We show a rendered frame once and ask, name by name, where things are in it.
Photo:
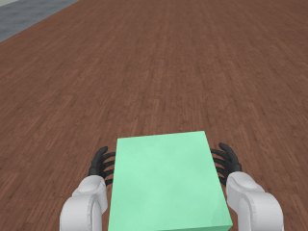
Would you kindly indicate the right robot hand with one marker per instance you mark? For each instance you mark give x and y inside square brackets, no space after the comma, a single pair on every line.
[231,163]

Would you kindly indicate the robot right forearm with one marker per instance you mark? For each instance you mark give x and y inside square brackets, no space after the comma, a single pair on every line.
[257,210]

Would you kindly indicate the carton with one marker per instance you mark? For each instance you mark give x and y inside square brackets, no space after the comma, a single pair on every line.
[167,182]

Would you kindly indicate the left robot hand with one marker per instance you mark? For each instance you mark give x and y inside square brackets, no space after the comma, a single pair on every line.
[97,165]

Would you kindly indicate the robot left forearm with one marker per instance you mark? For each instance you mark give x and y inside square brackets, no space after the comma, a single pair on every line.
[83,210]

